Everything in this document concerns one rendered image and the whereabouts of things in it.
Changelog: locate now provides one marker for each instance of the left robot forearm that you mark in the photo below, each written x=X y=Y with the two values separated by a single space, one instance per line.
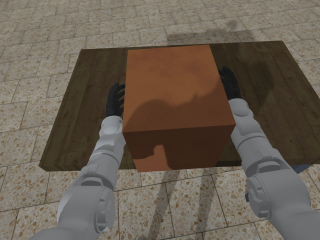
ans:
x=105 y=160

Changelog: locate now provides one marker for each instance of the robot right upper arm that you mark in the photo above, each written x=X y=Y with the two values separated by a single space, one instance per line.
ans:
x=280 y=197

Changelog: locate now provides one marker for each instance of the right robot hand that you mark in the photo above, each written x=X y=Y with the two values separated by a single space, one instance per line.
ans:
x=230 y=82

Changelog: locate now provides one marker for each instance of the carton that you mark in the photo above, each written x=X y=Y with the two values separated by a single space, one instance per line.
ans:
x=176 y=113

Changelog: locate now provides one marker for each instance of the robot left upper arm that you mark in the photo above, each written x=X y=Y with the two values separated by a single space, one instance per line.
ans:
x=85 y=212

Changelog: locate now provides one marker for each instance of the table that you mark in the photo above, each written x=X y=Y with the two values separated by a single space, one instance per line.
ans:
x=276 y=90

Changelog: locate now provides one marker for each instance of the left robot hand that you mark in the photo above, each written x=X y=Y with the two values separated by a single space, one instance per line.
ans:
x=113 y=103

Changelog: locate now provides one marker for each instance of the right robot forearm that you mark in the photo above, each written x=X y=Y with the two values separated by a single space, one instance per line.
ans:
x=254 y=148

